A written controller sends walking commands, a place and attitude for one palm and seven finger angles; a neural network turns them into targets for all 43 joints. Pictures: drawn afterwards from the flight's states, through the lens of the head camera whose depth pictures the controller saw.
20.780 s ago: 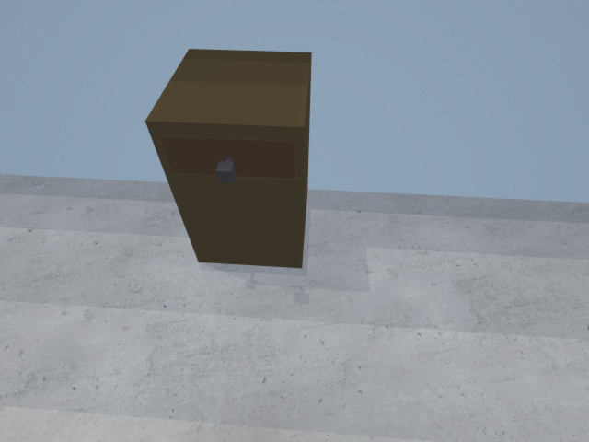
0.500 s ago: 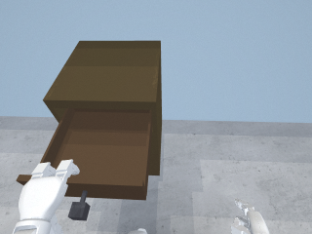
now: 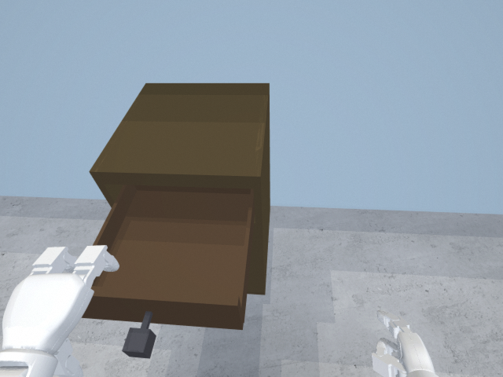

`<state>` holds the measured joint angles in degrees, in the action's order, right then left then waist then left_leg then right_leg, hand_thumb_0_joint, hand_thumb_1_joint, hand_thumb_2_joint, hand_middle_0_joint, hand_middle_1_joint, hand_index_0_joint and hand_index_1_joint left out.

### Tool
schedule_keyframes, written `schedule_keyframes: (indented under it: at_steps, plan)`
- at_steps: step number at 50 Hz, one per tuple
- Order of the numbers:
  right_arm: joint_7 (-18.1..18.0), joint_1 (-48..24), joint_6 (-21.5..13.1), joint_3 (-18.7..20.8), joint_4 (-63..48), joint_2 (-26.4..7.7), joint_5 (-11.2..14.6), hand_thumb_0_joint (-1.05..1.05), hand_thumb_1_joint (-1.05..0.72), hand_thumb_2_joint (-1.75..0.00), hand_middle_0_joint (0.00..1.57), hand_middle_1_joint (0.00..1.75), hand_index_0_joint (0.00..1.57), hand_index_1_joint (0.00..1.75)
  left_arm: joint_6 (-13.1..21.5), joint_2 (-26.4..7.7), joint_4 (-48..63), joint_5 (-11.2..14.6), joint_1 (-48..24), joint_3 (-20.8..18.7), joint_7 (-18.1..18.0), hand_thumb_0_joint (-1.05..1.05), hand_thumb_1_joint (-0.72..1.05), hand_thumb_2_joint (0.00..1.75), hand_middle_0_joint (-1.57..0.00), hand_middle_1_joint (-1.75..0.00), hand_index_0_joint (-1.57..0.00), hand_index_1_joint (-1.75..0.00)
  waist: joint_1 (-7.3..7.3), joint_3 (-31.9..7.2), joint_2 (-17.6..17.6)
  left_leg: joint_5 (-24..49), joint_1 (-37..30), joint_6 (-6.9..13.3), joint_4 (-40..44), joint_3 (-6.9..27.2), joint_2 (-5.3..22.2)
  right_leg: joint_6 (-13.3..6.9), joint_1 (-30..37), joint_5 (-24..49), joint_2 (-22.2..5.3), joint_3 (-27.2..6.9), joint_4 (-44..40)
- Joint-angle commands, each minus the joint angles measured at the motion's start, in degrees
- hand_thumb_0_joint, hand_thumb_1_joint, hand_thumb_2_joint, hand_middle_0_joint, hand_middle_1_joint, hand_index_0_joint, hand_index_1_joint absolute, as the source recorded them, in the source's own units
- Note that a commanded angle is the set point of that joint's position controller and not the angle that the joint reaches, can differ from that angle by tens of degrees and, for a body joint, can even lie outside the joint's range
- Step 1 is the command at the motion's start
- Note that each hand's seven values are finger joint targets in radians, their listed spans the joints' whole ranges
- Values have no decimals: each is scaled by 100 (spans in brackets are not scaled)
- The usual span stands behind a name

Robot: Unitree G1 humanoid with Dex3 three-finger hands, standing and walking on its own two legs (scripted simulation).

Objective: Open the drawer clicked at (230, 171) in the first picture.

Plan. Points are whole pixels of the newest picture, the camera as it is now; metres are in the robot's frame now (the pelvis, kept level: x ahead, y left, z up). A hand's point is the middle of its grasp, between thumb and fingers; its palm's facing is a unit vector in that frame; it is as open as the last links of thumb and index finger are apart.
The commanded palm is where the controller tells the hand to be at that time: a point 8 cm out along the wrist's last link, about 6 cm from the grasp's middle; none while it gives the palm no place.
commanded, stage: draw the hand back to the body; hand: left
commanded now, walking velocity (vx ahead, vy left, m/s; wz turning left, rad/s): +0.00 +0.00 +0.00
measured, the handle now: (143, 332) +0.23 +0.27 -0.17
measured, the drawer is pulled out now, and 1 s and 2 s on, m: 0.30 0.30 0.30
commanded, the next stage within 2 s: step back with the hand held close in 1.00 s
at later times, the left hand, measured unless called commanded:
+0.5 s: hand (76, 263) +0.20 +0.23 +0.16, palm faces +0.38 -0.82 -0.42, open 11.2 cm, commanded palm +0.15 +0.27 +0.19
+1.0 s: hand (86, 253) +0.21 +0.22 +0.18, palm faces +0.40 -0.82 -0.41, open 7.6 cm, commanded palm +0.16 +0.26 +0.21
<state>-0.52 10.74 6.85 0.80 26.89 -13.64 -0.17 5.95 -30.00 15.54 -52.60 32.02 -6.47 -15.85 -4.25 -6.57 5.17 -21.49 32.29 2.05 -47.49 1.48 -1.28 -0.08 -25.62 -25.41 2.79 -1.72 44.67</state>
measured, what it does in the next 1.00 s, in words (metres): stands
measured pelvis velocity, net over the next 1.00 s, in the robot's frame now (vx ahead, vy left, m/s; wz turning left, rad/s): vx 0.04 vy -0.03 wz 0.03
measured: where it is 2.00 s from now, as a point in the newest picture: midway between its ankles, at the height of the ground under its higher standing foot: outside the picture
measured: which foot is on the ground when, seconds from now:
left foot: down 0.00-1.00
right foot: down 0.00-1.00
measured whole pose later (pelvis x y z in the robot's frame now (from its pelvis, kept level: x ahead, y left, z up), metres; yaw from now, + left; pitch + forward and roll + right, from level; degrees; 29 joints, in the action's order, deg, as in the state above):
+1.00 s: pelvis +0.04 -0.03 +0.03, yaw +2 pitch -1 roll +0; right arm -4.5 10.3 -4.0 -0.9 33.2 -12.0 1.2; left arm 2.5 -19.0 27.0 5.2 33.0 -16.1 -5.8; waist -3.1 -1.8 3.7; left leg -15.1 11.0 0.0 -26.7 3.2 -1.2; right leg -1.9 -4.0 -18.9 2.3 -0.7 23.5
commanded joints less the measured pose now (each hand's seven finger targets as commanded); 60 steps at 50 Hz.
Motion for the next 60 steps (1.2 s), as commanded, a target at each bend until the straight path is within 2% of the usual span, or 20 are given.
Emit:
schedule_keyframes:
  at_steps: [1, 2, 3, 4, 5, 6, 8, 12, 18, 21, 24, 32, 36, 40, 45, 49, 55, 56, 58, 60]
  plan:
    - [-120, -122, -582, 167, -1059, -244, 313, 0, -90, -90, 20, 30, 20, 30, -309, 886, 569, 4264, -359, -728, 120, 0, -47, 32, -30, -118, -30, -118, 489, -300, -113, 782, -1996, 94, 1123, 233, 206, -264, 97, 921, -28, 440, -1020]
    - [-207, -175, -797, 108, -960, -424, 301, 0, -90, -90, 20, 30, 20, 30, -248, 325, 603, 4574, -237, -1032, 242, 0, -43, 33, -29, -115, -29, -115, 332, -249, -185, 614, -2169, 79, 1273, 282, 274, -245, 85, 809, -11, 395, -1124]
    - [-260, -261, -935, 82, -962, -347, 291, 0, -90, -90, 20, 30, 20, 30, -217, 422, 867, 4676, -279, -891, 293, 0, -40, 34, -29, -113, -29, -113, 365, -132, -84, 566, -2103, 54, 1328, 276, 280, -230, 153, 750, -40, 390, -1140]
    - [-352, -281, -946, 39, -984, -460, 277, 0, -90, -90, 20, 30, 20, 30, -128, 228, 1072, 5001, -226, -1072, 342, 0, -36, 36, -29, -111, -29, -111, 293, -303, -655, 728, -2030, 65, 1391, 257, 226, -184, 295, 936, -96, 424, -1223]
    - [-424, -387, -1036, 5, -1018, -440, 273, 0, -90, -90, 20, 30, 20, 30, -84, 453, 1375, 5196, -358, -758, 418, 0, -32, 37, -29, -109, -29, -109, 369, -233, -654, 814, -2012, 57, 1456, 208, 221, -134, 408, 1063, -167, 447, -1257]
    - [-483, -402, -1142, -12, -978, -465, 259, 0, -90, -90, 20, 30, 20, 30, -68, 345, 1498, 5300, -485, -839, 431, 0, -29, 39, -29, -107, -29, -107, 330, -188, -615, 805, -1966, 36, 1539, 222, 192, -133, 528, 1054, -206, 429, -1319]
    - [-532, -377, -1357, -54, -862, -478, 230, 0, -90, -90, 20, 30, 20, 30, -5, 346, 1689, 5415, -607, -784, 457, 0, -22, 42, -28, -102, -28, -102, 327, 61, -289, 783, -1978, 19, 1719, 241, 174, -135, 536, 1079, -265, 411, -1483]
    - [-536, -379, -1620, -127, -588, -486, 199, 0, -90, -90, 20, 30, 20, 30, 103, -133, 2051, 5475, -832, -1303, 493, 0, -8, 48, -27, -93, -27, -93, 238, 458, 57, 911, -2001, -42, 1905, 241, 111, -183, 616, 1198, -279, 371, -1871]
    - [-455, -437, -1658, -75, -391, -345, 210, 0, -90, -90, 20, 30, 20, 30, 108, 211, 1929, 5685, 20, -1448, 671, 0, 13, 57, -25, -80, -25, -80, 185, 297, 69, 1526, -2260, -114, 1978, 134, 141, -166, 1128, 1802, -259, 433, -1949]
    - [-401, -491, -1623, -6, -383, -357, 201, 0, -90, -90, 20, 30, 20, 30, 93, 446, 1938, 5731, 140, -1302, 775, 0, 23, 62, -25, -73, -25, -73, 216, 209, -140, 1784, -2410, -104, 2012, 82, 125, -128, 1203, 2063, -230, 450, -2068]
    - [-400, -544, -1651, 52, -370, -437, 181, 0, -90, -90, 20, 30, 20, 30, 143, 207, 2299, 5710, 11, -1470, 780, 0, 34, 66, -24, -66, -24, -66, 182, -80, -369, 2116, -2655, -74, 2023, 41, 152, -85, 1298, 2394, -249, 418, -2118]
    - [-475, -666, -1645, 51, -301, -384, 166, 0, -90, -90, 20, 30, 20, 30, 190, -139, 2619, 5705, -320, -1878, 749, 0, 62, 78, -22, -48, -22, -48, 149, 4, -382, 2299, -2835, -55, 2057, -68, 66, -58, 1380, 2781, -267, 376, -2326]
    - [-450, -627, -1566, 29, -250, -336, 168, 0, -90, -90, 20, 30, 20, 30, 155, 183, 2450, 5740, -196, -1663, 810, 0, 76, 84, -21, -39, -21, -39, 183, 144, -101, 2441, -2822, -76, 2053, -74, 55, -73, 1467, 2910, -278, 394, -2308]
    - [-422, -720, -1456, 76, -223, -361, 151, 0, -90, -90, 20, 30, 20, 30, 76, 313, 2053, 5775, 18, -1631, 865, 0, 90, 90, -20, -30, -20, -30, 172, 224, -483, 2568, -2832, -45, 2097, -83, 101, -24, 1489, 3157, -272, 405, -2298]
    - [-432, -791, -1360, 74, -302, -341, 141, 0, -90, -90, 20, 30, 20, 30, 92, 155, 2273, 5780, -134, -1718, 895, 0, 90, 90, -20, -30, -20, -30, 155, 53, -544, 2544, -2928, -27, 2086, -142, 72, 12, 1589, 3361, -304, 355, -2358]
    - [-436, -789, -1416, 31, -370, -365, 133, 0, -90, -90, 20, 30, 20, 30, 131, -80, 2742, 5760, -354, -1833, 863, 0, 90, 90, -20, -30, -20, -30, 110, -178, -123, 2651, -3059, -54, 2100, -135, 51, -9, 1659, 3391, -315, 326, -2419]
    - [-440, -789, -1406, 61, -265, -330, 135, 0, -90, -90, 20, 30, 20, 30, 85, 151, 2333, 5757, -95, -1743, 842, 0, 90, 90, -20, -30, -20, -30, 150, 158, -277, 2570, -2970, -55, 2143, -113, 72, -16, 1563, 3225, -273, 389, -2428]
    - [-391, -516, -1263, -34, -597, -431, 147, 0, -90, -90, 20, 30, 20, 30, 468, -833, 2985, 5706, -1358, -2629, 770, 0, 90, 90, -20, -30, -20, -30, 336, 886, 65, 2454, -2525, 39, 2054, 64, 97, 16, 1184, 3576, -529, 150, -2813]
    - [-351, -704, -1129, 88, -274, -444, 68, 0, -90, -90, 20, 30, 20, 30, 547, -213, 2129, 5618, -386, -2235, 900, 0, 90, 90, -20, -30, -20, -30, 343, 759, -817, 2488, -2457, 66, 1828, 112, 113, 55, 1193, 3959, -575, 54, -2878]
    - [-292, -742, -956, 160, -351, -494, 83, 0, -90, -90, 20, 30, 20, 30, 536, 169, 1928, 5590, 155, -1936, 985, 0, 90, 90, -20, -30, -20, -30, 366, 480, -892, 2684, -2474, 86, 1780, 87, 112, 119, 1377, 4135, -587, 111, -2787]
